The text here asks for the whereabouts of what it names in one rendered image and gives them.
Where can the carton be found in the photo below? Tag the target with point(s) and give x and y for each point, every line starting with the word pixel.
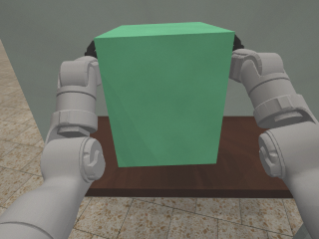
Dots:
pixel 165 88

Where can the robot right forearm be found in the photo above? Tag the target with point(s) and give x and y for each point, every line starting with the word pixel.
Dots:
pixel 273 97

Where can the table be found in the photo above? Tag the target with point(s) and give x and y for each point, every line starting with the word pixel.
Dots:
pixel 237 173

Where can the left robot hand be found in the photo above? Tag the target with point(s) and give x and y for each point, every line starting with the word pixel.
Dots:
pixel 91 50

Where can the robot right upper arm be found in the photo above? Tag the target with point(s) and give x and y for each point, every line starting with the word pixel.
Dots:
pixel 291 153

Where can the right robot hand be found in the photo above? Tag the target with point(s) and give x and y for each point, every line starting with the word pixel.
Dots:
pixel 237 44

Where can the robot left upper arm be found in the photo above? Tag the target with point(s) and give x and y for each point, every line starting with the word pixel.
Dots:
pixel 69 166

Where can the robot left forearm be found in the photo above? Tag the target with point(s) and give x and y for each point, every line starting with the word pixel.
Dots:
pixel 75 113

